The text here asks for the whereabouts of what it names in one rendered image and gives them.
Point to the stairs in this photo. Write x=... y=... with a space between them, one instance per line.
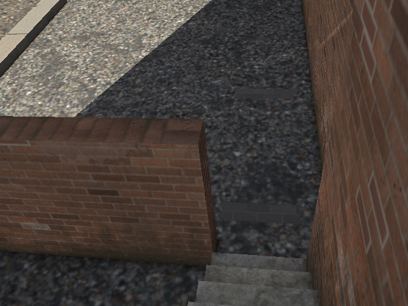
x=252 y=280

